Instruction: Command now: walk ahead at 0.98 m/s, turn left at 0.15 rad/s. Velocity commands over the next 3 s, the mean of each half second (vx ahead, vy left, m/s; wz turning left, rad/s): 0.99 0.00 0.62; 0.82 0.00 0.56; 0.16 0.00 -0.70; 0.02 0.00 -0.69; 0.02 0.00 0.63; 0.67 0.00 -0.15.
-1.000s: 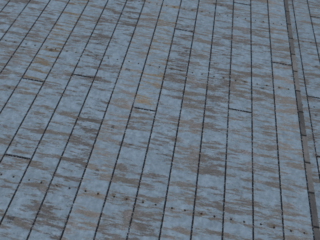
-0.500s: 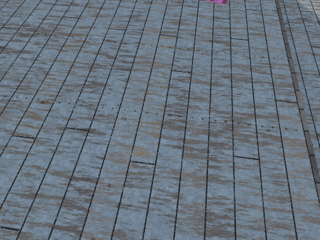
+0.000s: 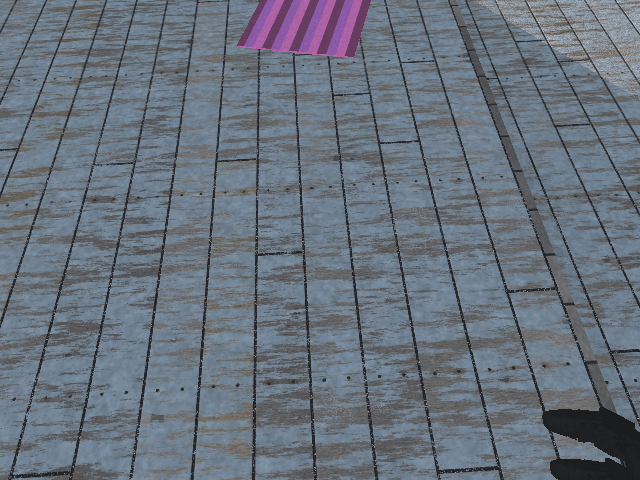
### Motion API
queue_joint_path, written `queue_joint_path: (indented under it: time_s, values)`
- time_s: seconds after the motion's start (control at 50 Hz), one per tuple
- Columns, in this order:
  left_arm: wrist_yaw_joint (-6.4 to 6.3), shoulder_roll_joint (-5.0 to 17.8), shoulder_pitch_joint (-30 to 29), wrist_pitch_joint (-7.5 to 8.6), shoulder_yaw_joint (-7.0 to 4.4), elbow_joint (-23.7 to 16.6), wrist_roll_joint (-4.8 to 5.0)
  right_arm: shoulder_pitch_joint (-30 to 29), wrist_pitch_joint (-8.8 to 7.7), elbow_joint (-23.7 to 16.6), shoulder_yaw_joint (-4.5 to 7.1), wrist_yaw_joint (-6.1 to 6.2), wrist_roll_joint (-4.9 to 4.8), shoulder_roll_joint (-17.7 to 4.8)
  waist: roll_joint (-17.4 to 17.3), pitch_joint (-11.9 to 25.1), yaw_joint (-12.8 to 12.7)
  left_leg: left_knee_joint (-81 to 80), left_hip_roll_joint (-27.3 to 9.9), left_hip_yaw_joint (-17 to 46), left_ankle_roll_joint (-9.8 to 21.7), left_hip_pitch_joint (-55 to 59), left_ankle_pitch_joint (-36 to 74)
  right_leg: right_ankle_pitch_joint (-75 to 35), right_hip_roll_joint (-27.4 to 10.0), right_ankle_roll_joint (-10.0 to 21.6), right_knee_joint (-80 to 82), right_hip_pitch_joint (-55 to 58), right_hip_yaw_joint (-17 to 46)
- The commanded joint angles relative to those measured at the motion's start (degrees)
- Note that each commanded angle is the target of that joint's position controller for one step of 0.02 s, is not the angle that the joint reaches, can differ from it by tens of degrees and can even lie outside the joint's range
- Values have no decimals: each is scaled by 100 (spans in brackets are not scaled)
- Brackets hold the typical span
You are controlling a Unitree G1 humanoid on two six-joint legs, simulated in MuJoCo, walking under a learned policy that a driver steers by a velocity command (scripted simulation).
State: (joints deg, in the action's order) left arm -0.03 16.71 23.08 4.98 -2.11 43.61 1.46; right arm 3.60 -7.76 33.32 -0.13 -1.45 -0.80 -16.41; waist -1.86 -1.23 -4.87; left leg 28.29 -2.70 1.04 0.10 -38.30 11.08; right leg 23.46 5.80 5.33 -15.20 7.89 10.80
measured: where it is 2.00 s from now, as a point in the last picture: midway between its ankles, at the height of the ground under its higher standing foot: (238, 262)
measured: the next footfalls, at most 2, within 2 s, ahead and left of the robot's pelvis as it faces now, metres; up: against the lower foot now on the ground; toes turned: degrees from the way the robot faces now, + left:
left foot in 0.06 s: +0.30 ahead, +0.11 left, +0.00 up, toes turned +1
right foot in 0.52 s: +0.75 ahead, +0.01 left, +0.00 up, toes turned +31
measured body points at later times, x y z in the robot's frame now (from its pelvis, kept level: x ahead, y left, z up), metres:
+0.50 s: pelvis +0.48 +0.07 +0.00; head +0.49 +0.09 +0.44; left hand +0.70 +0.35 -0.02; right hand +0.52 -0.21 -0.12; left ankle +0.26 +0.11 -0.72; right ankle +0.72 -0.01 -0.71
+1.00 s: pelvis +0.82 +0.26 -0.02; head +0.85 +0.30 +0.43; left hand +0.62 +0.45 -0.15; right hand +1.16 +0.27 -0.06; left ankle +0.89 +0.44 -0.73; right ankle +0.74 +0.00 -0.66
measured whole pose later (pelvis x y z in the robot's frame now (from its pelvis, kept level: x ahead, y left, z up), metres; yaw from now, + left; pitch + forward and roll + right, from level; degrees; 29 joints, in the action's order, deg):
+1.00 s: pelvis +0.82 +0.26 -0.02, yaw +38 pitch +1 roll -3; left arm 0.4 16.1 26.4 4.1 -1.9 50.8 1.3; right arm -1.4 -4.6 31.8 0.1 -2.5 2.8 -14.9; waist -1.3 -4.6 -5.5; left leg 36.6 -1.4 0.0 2.4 -33.3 -2.2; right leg 32.1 -0.9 -3.2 -49.8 -1.7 1.1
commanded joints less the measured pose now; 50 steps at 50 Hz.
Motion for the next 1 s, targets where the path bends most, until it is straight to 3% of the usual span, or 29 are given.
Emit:
queue_joint_path:
  time_s: [0.02, 0.06, 0.08, 0.1, 0.12, 0.14, 0.16, 0.18, 0.26, 0.34, 0.4, 0.46, 0.5, 0.52, 0.54, 0.56, 0.58, 0.62, 0.64, 0.66, 0.68, 0.72, 0.8, 0.86, 0.9, 0.94, 0.96, 0.98, 1.0]
  values:
    - [-42, 1022, 165, -71, -253, 6, -204, -259, -59, -396, 338, -46, -123, -794, 855, -53, 245, 76, 433, -484, 400, 922, -801, -5534, -1506, 433, -342, -61, -166]
    - [-66, 1187, -424, -207, -270, -107, -430, 1824, 99, 39, 542, -1, -220, -1160, 1027, 1024, 1446, 453, 603, -610, 724, 2777, -1213, -8013, -1488, 207, -2783, -242, -624]
    - [-116, 936, -592, -186, -175, -309, -518, 3103, 215, 344, 573, 38, -165, -1399, 181, 1747, 1845, 931, 31, 451, 924, 4774, -1987, -6284, -1241, 97, -5005, -1748, -746]
    - [39, 85, 569, -12, 48, -436, -157, 3033, 135, 517, 663, -65, -57, -1687, -2730, 2242, 832, -604, -1262, 4384, 2248, 6409, -4526, -622, 102, -399, -7115, -4242, -544]
    - [99, 623, 209, 180, 55, -400, -16, 2806, 139, 394, 543, -38, 10, -915, -1713, 1985, 1085, -1408, -1259, 5317, 1968, 6512, -5539, -217, -179, -186, -7146, -4908, -72]
    - [159, 867, -665, 307, 18, -620, 85, 2526, 159, 308, 504, -8, 95, -726, -851, 1233, 1168, -1317, -1195, 4567, 1743, 5844, -4921, -431, -451, -53, -6921, -5120, 12]
    - [151, 755, -1304, 394, 75, -796, -59, 2378, 163, 304, 520, -68, 112, -808, 339, 720, 1082, -1432, -917, 4079, 1635, 4951, -4067, -468, -552, 42, -6407, -4911, -104]
    - [139, 641, -1505, 449, 70, -882, -169, 2169, 132, 319, 526, -99, 102, -830, 619, 375, 857, -1458, -745, 3687, 1686, 4392, -3367, -571, -663, 30, -5853, -4867, -123]
    - [86, 538, -1369, 355, 62, -891, -278, 1835, 181, 361, 438, -4, -75, -570, 235, -242, 366, -1807, -245, 2958, 1853, 3082, -2717, -640, -875, -407, -4535, -4599, -194]
    - [101, 214, -2679, 409, 177, -1383, -328, 1999, 239, 530, 504, 183, -126, -734, 35, -762, 814, -2016, 221, 2202, 1486, 1591, -2246, -2539, -589, -779, -2305, -3732, -656]
    - [92, 316, -2912, 441, 62, -1532, -200, 2311, 246, 770, 549, 196, -209, -789, -152, -465, 988, -1897, 215, 2354, 1163, 1423, -2340, -3589, -351, -818, -1588, -2521, -578]
    - [31, 609, -3057, 464, -111, -1645, -14, 2435, 309, 952, 557, 229, -237, -657, -361, -364, 937, -1203, 102, 2619, 952, 2577, -1652, -3045, -367, -771, -1021, -2530, -370]
    - [-32, 962, -2038, 494, -346, -1516, 64, 2235, 408, 911, 623, 217, -136, -836, -454, 402, 258, 258, 200, 2462, 686, 3040, 319, -2379, -378, -585, -1076, -1457, -533]
    - [-100, 1069, -626, 424, -417, -1313, 102, 1901, 454, 712, 566, 175, 53, -746, -494, 1448, -464, 1787, 251, 2274, 527, 2456, 358, -1775, -955, -341, -1693, 195, -238]
    - [-108, 1381, 296, 335, -469, -1123, -45, 2694, 435, 638, 348, 160, 30, 95, 1224, 2559, -177, 4013, 932, 1609, 293, 623, -2904, -13, -2445, 451, -1628, 2489, 1975]
    - [38, 1437, 447, 287, -484, -901, -26, 3023, 408, 429, 151, 178, -309, 93, 3009, 3066, -4, 5353, 633, 1178, 249, -617, -4233, 2292, -3261, 821, -561, 2911, 4503]
    - [-4, 848, 71, 217, -406, -1079, -41, 2368, 446, 488, 252, 247, -359, -395, 2086, 1991, -249, 5587, 231, 966, 239, -1111, -3662, 2587, -2866, 549, -265, 2116, 3910]
    - [-40, 657, -286, 116, -347, -866, -218, 1174, 437, 257, 329, 208, -49, -621, 318, 486, -246, 5242, -145, 564, 269, -988, -3067, 151, -2430, 288, -145, 320, 1968]
    - [-39, 597, -355, 123, -328, -760, -313, 1020, 441, 146, 336, 140, -7, -495, 370, 207, -77, 4973, -361, 613, 297, -670, -2967, -841, -2297, 312, -104, -325, 1358]
    - [-18, 376, -570, 138, -263, -634, -311, 1038, 518, 99, 345, 117, -104, -349, 442, 53, 152, 4916, -507, 592, 339, -568, -2948, -855, -2088, 270, 93, -684, 939]
    - [9, 285, -711, 162, -243, -554, -224, 1124, 596, 19, 322, 95, -208, -231, 753, -7, 322, 4878, -652, 595, 344, -564, -2994, -919, -2138, 322, 217, -953, 707]
    - [40, 232, -897, 188, -243, -415, -75, 965, 714, -134, 262, 52, -201, -101, 660, -330, 464, 4740, -845, 544, 282, -830, -2915, -1417, -2168, 346, 443, -1337, 65]
    - [24, 629, -1037, 242, -299, -271, -129, 371, 561, -325, 166, -38, -4, -99, 37, -856, 568, 2852, -537, 337, 203, -157, -1388, -3026, -1711, 280, 797, -2251, -1207]
    - [37, 1124, -257, 209, -352, 91, 3, -298, 292, -482, 146, -231, 50, -69, -19, -767, 342, 1080, 108, -253, 338, 1171, -471, -4315, -1757, 310, 940, -2056, -1315]
    - [31, 1423, -53, 117, -393, 233, 83, -49, 227, -411, 321, -255, 99, -491, 333, -331, 638, 521, 395, -300, 494, 1558, -705, -5625, -1859, 171, 236, -1030, -1157]
    - [6, 1454, -198, 1, -346, 257, 63, 1291, 260, -44, 530, -140, 223, -903, 600, 503, 1529, -57, 401, -256, 691, 3357, 65, -6240, -1602, -198, -1710, -1166, -1277]
    - [-11, 1044, -46, 22, -212, 97, -89, 1921, 323, 61, 628, 2, 387, -1369, 198, 1376, 1649, 682, -640, 583, 876, 5154, 2432, -3979, -1157, -507, -3440, -2307, -1239]
    - [53, 110, 1276, 23, 84, 227, -78, 1813, 307, -86, 538, 4, 612, -1621, -1396, 2919, 968, 825, -2788, 3085, 2106, 6767, 4435, 1459, -204, -863, -6245, -3804, -642]
    - [38, 1004, 999, 14, -128, 403, 23, 1853, 378, -159, 528, 8, 455, -1243, -708, 3691, 1300, 549, -2321, 2951, 1955, 6256, 4126, 1468, -417, -864, -6584, -3495, 148]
